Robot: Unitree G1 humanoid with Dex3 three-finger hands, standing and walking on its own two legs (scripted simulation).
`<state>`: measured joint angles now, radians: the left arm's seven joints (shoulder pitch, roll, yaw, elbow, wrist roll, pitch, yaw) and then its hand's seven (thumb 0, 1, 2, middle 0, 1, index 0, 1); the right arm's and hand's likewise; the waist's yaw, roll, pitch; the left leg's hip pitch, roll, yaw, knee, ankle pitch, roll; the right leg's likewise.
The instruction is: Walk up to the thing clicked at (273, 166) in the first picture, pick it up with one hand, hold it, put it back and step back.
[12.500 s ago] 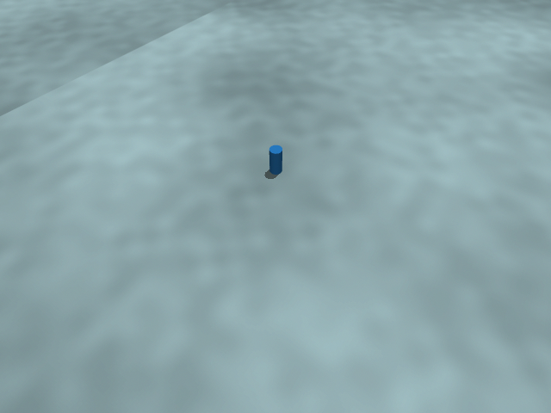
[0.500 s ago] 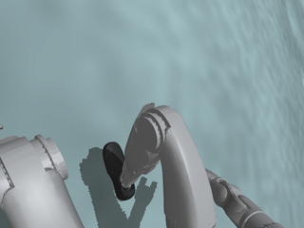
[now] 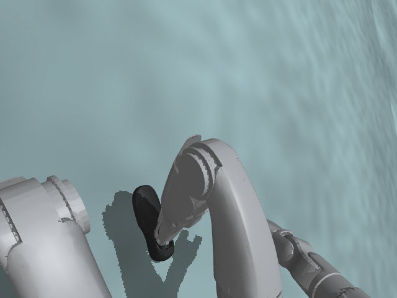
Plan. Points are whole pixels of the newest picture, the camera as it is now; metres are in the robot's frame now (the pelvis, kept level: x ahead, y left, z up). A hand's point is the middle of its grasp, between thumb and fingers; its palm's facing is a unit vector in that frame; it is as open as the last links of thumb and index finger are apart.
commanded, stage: close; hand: left
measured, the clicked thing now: out of the picture +0.46 +0.25 -0.23
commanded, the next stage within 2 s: settle in 0.22 s
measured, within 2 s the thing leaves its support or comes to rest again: leaves its support in 0.66 s
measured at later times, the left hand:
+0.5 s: hand out of the picture +0.45 +0.26 -0.19, palm faces +0.20 -0.98 -0.02, open 9.7 cm
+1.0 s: hand out of the picture +0.44 +0.27 -0.11, palm faces +0.19 -0.98 -0.04, open 10.0 cm
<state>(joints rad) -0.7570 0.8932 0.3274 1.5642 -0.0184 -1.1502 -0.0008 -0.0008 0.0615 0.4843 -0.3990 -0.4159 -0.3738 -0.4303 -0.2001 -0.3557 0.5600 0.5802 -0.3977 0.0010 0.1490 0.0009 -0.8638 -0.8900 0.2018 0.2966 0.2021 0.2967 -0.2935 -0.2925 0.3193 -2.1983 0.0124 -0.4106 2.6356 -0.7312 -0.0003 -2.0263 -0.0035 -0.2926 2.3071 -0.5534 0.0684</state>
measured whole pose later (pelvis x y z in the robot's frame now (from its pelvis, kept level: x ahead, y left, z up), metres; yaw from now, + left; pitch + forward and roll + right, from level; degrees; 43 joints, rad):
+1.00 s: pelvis +0.00 -0.01 +0.01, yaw +3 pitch +19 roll -17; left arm -0.67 0.70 0.31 1.13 -0.06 -0.88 -0.07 -0.02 -0.45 1.05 -0.76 -1.11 -0.77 -1.17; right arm -0.06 -0.34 0.38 0.59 -0.27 0.04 0.15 0.00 -0.89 -0.90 0.20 0.30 0.20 0.30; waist -0.25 -0.16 0.19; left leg -2.23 0.02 -0.30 2.56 -0.70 0.02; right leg -2.08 -0.03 -0.22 2.30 -0.56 0.05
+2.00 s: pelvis +0.02 -0.02 +0.06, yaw +12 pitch +32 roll -6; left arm -0.66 0.40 0.33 0.89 -0.11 -0.58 -0.22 -0.02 -0.49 1.11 -0.76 -1.13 -0.77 -1.18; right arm 0.09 -0.30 0.06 0.65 -0.08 0.03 0.07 0.01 -0.90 -0.90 0.20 0.30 0.20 0.30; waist -0.13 0.00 -0.09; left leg -2.18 0.02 -0.10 2.32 -0.71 0.00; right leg -2.14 -0.08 -0.06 2.22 -0.64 0.01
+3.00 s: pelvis +0.04 -0.02 +0.18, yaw +14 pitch +32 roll -3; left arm -0.38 0.32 0.23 0.47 -0.18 -0.38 -0.22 -0.02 -0.47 1.08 -0.76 -1.12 -0.77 -1.17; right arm 0.12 -0.26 -0.01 0.61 0.03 -0.03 -0.01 0.01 -0.91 -0.90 0.20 0.30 0.20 0.30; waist -0.06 0.02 -0.17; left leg -1.81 0.03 -0.05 1.93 -0.69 0.00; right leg -1.80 -0.07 -0.04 1.87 -0.63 0.01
